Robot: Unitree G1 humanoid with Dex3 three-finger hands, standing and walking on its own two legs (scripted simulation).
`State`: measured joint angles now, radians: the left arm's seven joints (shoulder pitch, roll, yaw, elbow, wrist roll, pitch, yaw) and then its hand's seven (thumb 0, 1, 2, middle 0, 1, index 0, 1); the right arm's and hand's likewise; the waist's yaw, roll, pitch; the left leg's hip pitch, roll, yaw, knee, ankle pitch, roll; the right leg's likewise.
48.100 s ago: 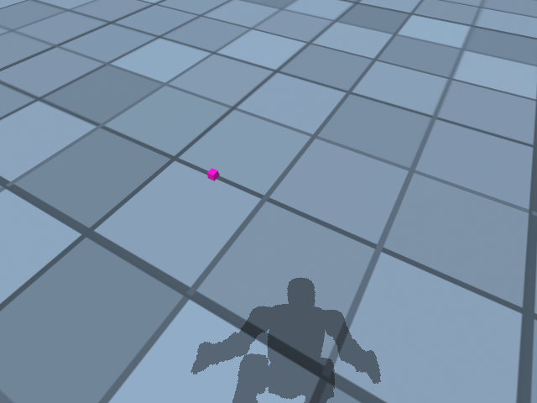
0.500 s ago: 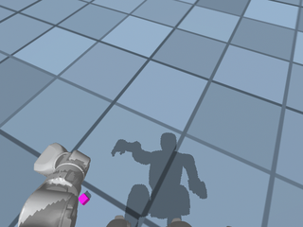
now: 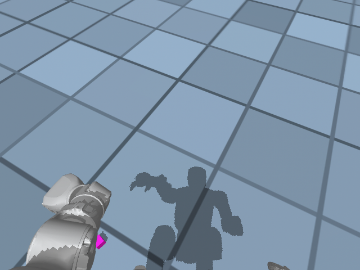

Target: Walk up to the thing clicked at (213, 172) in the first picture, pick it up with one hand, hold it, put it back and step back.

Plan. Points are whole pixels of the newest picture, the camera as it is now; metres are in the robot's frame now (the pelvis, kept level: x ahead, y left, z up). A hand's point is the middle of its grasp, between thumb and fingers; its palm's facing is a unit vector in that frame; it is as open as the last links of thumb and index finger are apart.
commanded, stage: go down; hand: left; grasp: from above
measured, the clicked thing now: (98, 241) +0.34 +0.38 -0.71
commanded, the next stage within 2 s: approach in 0.10 s
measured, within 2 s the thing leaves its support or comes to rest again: neither
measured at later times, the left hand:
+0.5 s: hand (80, 210) +0.34 +0.32 -0.26, palm faces -0.11 -0.46 -0.88, open 13.5 cm
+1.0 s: hand (66, 213) +0.33 +0.36 -0.25, palm faces -0.19 -0.41 -0.89, open 14.0 cm
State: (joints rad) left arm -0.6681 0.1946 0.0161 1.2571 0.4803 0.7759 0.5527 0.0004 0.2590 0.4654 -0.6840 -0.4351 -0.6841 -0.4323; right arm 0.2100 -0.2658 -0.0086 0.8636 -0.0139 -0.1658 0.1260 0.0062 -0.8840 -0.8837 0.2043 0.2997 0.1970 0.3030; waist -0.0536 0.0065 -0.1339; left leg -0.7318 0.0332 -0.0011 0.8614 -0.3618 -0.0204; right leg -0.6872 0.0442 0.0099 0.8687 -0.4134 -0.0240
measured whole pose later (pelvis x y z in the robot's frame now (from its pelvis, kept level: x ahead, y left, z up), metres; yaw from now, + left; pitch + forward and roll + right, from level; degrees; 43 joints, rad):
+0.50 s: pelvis -0.03 +0.02 -0.13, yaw -2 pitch +31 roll -4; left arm -0.94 0.46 0.25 1.49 0.47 0.54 0.63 0.00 -0.41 0.94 -0.18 -0.94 -0.17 -0.95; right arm 0.18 -0.28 0.00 0.89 -0.07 -0.19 0.18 0.00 -0.90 -0.89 0.20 0.30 0.20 0.30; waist -0.13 0.02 -0.16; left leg -1.49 0.05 -0.04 1.49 -0.54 0.00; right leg -1.41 0.06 -0.03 1.44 -0.58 0.00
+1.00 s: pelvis -0.03 +0.01 -0.14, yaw -2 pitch +31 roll -5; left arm -0.86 0.54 0.17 1.42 0.59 0.54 0.45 0.00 -0.53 1.00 -0.09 -1.10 -0.09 -1.10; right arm 0.17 -0.25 0.03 0.82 -0.03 -0.22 0.10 0.00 -0.92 -0.90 0.21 0.30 0.20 0.30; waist -0.11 0.03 -0.22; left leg -1.54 0.04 -0.08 1.56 -0.57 -0.01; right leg -1.44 0.06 -0.07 1.51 -0.62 -0.02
